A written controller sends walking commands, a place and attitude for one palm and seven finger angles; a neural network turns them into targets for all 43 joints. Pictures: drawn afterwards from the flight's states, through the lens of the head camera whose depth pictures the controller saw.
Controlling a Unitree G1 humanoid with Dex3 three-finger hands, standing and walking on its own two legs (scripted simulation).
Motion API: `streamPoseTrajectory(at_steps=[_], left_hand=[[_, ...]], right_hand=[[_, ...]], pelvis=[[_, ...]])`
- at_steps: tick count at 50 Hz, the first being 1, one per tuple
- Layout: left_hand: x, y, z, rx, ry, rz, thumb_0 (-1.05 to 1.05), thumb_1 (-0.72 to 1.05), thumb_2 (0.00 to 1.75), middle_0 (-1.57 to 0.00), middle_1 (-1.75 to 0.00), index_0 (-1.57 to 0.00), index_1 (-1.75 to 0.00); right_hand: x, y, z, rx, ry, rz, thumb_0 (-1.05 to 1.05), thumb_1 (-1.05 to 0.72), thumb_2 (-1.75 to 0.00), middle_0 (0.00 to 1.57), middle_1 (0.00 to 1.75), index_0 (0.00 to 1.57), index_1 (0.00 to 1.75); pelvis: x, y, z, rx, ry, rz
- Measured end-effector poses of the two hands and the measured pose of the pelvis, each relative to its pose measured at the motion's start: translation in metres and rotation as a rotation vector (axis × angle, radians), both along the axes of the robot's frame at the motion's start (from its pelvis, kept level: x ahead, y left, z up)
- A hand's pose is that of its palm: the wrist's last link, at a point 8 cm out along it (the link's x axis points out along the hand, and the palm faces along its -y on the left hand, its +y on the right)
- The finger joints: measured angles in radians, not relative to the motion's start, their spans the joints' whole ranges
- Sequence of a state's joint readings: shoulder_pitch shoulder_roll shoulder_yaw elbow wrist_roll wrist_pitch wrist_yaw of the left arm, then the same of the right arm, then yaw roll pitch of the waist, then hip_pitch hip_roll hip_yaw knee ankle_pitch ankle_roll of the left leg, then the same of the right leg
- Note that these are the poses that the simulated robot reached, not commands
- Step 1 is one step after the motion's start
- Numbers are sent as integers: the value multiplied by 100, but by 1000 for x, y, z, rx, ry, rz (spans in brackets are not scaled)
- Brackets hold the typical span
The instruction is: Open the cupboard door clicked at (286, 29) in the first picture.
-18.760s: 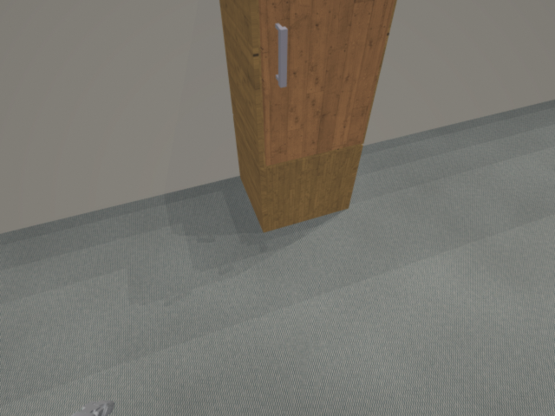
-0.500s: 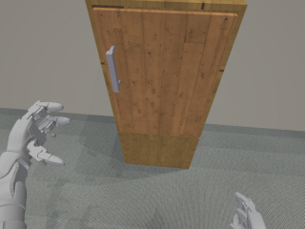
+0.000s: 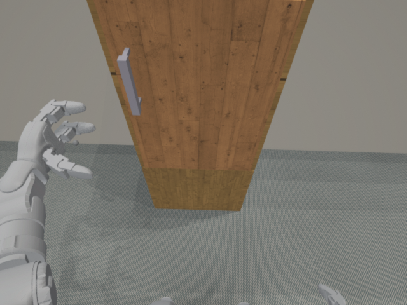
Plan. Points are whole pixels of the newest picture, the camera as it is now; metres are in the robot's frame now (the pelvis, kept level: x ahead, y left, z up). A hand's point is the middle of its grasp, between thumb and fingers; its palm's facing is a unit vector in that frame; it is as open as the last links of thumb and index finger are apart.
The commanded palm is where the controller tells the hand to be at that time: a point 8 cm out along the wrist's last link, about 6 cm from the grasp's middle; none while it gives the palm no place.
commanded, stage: move the hooked fingers beside the handle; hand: left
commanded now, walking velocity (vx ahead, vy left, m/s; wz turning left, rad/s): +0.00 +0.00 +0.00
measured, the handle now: (132, 83) +0.58 +0.19 +0.09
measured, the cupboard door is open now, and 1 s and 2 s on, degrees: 0 0 0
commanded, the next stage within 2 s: slide the fingers in behind the handle in 1.78 s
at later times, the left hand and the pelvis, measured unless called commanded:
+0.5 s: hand (91, 115) +0.46 +0.25 +0.10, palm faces -0.02 -1.00 +0.02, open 13.9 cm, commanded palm +0.44 +0.30 +0.10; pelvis +0.00 +0.00 -0.01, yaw -1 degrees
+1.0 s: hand (105, 91) +0.53 +0.24 +0.11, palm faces -0.02 -1.00 +0.00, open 13.9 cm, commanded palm +0.52 +0.29 +0.09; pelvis +0.00 +0.01 -0.02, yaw -2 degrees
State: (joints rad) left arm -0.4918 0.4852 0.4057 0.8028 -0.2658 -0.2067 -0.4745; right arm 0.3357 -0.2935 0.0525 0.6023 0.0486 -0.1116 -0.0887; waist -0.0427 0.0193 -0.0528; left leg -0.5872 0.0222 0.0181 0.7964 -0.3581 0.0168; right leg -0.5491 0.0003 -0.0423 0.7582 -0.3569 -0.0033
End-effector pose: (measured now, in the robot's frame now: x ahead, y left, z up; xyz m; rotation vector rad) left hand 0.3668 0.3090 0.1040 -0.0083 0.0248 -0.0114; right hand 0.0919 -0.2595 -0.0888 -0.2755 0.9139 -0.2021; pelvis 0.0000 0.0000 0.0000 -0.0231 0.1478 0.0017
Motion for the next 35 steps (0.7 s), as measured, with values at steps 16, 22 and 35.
streamPoseTrajectory(at_steps=[16, 22, 35], left_hand=[[53, -5, -3, -9, 1, -9, -2, -50, 30, -30, -120, -30, -120], [68, -8, -2, -8, -7, -10, -2, -50, 30, -30, -120, -30, -120], [97, -14, 1, -12, 4, -12, -2, -50, 30, -30, -120, -30, -120]], right_hand=[[-35, -5, -10, -14, 152, -70, 1, -90, -90, 20, 30, 20, 30], [-44, -4, -13, -9, 191, -89, 1, -90, -90, 20, 30, 20, 30], [-72, -2, -19, -14, 298, -125, 1, -90, -90, 20, 30, 20, 30]], pelvis=[[4, 3, -6, -7, 64, -12], [5, 4, -9, -10, 83, -16], [4, 5, -13, -17, 118, -17]])
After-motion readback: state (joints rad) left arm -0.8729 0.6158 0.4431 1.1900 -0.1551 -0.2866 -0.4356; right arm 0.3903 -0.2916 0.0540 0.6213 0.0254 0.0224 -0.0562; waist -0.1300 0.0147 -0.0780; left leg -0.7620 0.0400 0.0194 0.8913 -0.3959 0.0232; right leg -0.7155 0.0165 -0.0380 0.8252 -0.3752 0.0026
